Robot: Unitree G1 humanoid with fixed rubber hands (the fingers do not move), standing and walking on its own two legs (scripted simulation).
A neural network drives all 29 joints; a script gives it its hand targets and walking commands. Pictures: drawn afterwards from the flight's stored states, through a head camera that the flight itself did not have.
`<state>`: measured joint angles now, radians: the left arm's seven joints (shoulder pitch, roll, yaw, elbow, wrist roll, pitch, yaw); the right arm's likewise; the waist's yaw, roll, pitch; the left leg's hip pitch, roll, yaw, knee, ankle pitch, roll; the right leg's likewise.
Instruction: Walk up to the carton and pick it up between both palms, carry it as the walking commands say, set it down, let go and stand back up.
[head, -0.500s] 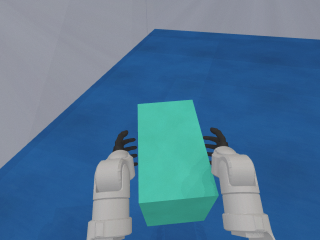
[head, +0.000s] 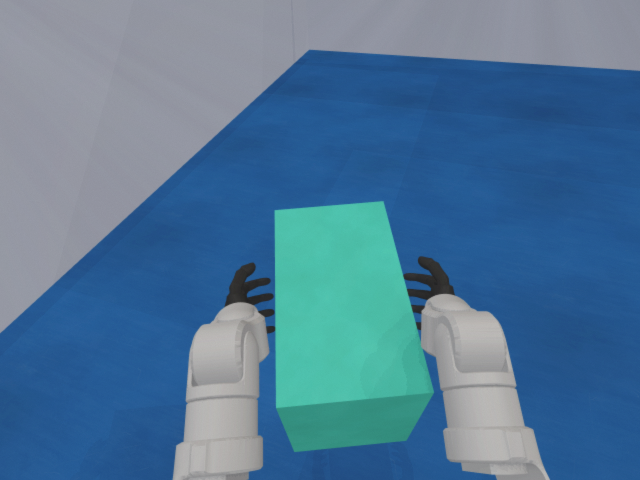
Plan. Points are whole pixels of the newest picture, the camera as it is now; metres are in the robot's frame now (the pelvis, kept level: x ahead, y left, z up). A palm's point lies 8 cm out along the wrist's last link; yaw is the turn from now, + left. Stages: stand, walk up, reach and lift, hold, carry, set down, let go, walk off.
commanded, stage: carry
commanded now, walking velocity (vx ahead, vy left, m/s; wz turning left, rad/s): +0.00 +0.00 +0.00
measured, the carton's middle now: (339, 324) +0.36 +0.00 +0.00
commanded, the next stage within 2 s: none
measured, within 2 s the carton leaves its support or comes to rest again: neither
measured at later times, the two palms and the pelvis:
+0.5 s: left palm (242, 319) +0.31 +0.12 +0.09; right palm (441, 309) +0.32 -0.12 +0.09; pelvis +0.00 +0.00 +0.00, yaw +0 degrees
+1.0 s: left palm (274, 304) +0.34 +0.09 +0.08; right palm (475, 316) +0.30 -0.15 +0.09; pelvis +0.01 +0.02 +0.00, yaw -11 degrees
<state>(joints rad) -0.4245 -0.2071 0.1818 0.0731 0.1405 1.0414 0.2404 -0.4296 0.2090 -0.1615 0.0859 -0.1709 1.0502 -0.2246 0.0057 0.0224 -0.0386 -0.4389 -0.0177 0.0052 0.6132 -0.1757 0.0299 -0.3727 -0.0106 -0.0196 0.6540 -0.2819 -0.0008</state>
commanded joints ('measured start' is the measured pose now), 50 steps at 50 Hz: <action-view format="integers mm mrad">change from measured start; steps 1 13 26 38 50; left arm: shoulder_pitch -345 -331 -389 -391 -400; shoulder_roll -977 -948 -984 -1005 -995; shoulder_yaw -486 -460 -520 -579 -586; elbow -52 -60 -202 -443 -509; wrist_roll -259 -268 -315 -358 -429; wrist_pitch -37 -37 -56 153 150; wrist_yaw -245 -232 -229 -161 -172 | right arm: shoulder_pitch -423 -399 -421 -310 -263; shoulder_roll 945 915 967 1041 1056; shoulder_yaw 474 455 503 545 528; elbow -162 -175 -269 -355 -426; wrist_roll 315 308 351 410 382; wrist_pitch -65 -61 -74 151 130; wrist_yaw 223 204 207 169 127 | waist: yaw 1 -1 0 -9 -3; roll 19 -30 2 -86 150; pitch -414 -430 -417 -371 -485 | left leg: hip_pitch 142 149 135 269 387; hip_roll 139 125 132 62 313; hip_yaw -170 -154 -165 30 110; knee -208 -173 -209 -25 -80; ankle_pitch -18 13 -57 -174 304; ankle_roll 36 38 34 -10 143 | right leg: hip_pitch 127 136 125 -169 -142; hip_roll -62 -75 -66 -221 -32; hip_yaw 58 72 67 310 -51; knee -133 -145 -139 -211 207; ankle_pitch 0 16 -10 50 -163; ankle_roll -54 -57 -57 -102 -7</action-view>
